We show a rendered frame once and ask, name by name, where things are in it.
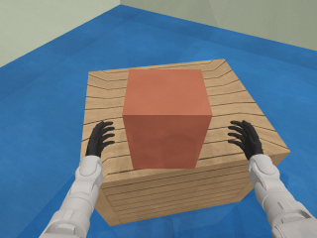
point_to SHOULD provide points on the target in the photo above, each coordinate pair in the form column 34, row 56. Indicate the robot right hand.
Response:
column 250, row 140

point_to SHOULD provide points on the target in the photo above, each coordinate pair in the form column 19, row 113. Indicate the robot left hand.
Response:
column 95, row 144

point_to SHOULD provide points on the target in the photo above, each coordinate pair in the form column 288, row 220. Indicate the robot right forearm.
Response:
column 277, row 202

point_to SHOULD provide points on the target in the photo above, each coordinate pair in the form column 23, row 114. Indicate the robot left forearm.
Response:
column 74, row 214

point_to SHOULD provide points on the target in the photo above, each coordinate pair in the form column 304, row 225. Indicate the robot right upper arm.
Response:
column 303, row 228

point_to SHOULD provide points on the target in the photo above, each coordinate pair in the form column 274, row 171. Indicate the carton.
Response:
column 166, row 116

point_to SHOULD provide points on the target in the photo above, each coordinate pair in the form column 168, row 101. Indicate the pedestal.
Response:
column 221, row 174

